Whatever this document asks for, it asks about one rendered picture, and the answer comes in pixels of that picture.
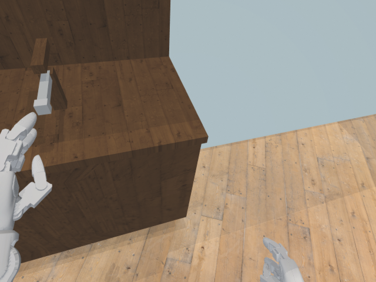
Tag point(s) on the robot left hand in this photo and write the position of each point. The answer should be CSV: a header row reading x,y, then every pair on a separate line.
x,y
13,146

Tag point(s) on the robot right hand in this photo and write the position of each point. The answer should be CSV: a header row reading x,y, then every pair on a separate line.
x,y
286,271

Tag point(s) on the tap lever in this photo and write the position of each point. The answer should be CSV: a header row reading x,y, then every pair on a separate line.
x,y
42,104

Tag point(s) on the left robot forearm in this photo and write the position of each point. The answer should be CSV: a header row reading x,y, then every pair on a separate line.
x,y
10,258

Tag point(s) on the counter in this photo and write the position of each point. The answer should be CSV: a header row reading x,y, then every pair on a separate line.
x,y
122,142

